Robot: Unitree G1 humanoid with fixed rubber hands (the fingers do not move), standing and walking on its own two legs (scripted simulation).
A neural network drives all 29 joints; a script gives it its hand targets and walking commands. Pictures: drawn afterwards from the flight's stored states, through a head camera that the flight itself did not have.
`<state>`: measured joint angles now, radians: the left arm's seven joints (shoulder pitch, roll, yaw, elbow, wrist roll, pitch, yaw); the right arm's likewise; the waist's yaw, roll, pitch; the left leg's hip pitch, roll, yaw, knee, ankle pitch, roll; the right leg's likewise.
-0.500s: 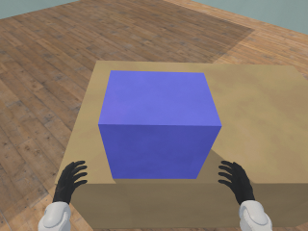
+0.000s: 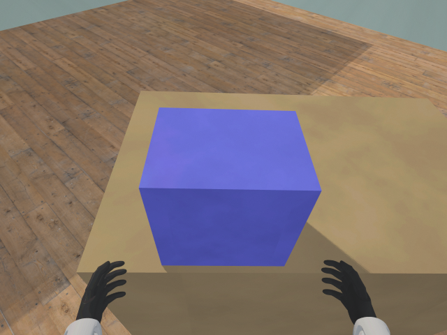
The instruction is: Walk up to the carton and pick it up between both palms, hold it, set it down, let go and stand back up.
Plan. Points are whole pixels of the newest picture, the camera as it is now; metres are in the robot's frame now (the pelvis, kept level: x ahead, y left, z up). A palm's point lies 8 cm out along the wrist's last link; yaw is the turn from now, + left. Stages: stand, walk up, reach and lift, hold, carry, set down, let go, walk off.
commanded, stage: set down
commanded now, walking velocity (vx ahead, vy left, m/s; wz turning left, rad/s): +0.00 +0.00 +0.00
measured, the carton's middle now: (225, 191) +0.41 +0.00 +0.00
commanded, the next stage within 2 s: let go in 0.24 s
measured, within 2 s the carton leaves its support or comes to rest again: neither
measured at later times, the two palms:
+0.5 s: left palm (99, 326) +0.17 +0.22 -0.07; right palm (349, 321) +0.18 -0.23 -0.07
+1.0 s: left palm out of the picture +0.09 +0.29 -0.10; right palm out of the picture +0.08 -0.28 -0.10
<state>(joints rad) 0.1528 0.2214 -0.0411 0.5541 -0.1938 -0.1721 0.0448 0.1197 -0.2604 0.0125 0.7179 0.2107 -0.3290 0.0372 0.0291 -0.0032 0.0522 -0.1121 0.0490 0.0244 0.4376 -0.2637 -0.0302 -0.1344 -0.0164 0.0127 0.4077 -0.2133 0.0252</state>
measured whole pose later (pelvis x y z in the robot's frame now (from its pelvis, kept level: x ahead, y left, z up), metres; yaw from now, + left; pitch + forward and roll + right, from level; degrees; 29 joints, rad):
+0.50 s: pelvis +0.01 +0.00 +0.00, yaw -1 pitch -5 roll -1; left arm 0.20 0.17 -0.01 0.51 -0.05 0.02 0.03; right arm 0.14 -0.21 -0.02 0.77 0.06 -0.27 0.03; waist 0.05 0.00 0.09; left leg -0.04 0.05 0.04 0.40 -0.26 -0.03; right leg -0.07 -0.01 0.03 0.37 -0.21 0.03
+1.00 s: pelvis +0.00 +0.00 +0.00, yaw +2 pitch -4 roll -1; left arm 0.25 0.32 0.04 0.79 0.04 -0.01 0.00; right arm 0.27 -0.30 -0.08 0.85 -0.03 -0.02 0.02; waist 0.00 -0.01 0.02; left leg -0.14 0.04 -0.01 0.50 -0.29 -0.02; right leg -0.14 -0.03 -0.02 0.46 -0.25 0.03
